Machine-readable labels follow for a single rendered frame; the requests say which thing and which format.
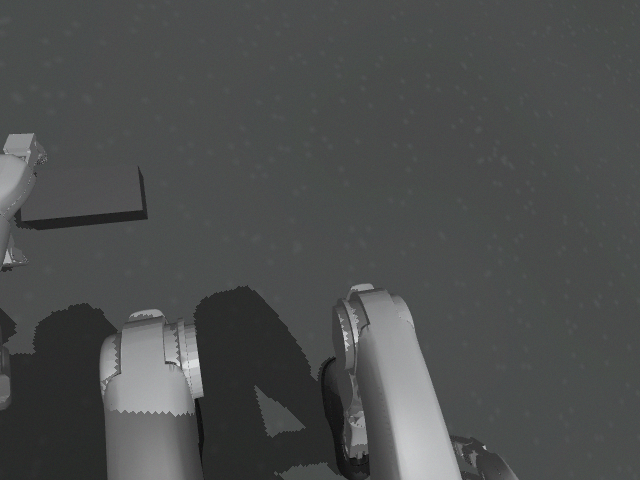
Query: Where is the left robot hand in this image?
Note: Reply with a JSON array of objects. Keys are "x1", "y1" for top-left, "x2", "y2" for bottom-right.
[{"x1": 0, "y1": 133, "x2": 48, "y2": 267}]

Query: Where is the right robot hand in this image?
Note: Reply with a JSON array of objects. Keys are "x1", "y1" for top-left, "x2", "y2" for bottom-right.
[{"x1": 449, "y1": 435, "x2": 519, "y2": 480}]

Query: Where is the right robot foot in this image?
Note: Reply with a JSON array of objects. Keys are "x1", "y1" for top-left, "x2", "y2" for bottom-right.
[{"x1": 321, "y1": 358, "x2": 370, "y2": 480}]

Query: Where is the carton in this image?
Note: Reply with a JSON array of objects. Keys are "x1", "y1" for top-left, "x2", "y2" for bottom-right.
[{"x1": 21, "y1": 165, "x2": 148, "y2": 230}]

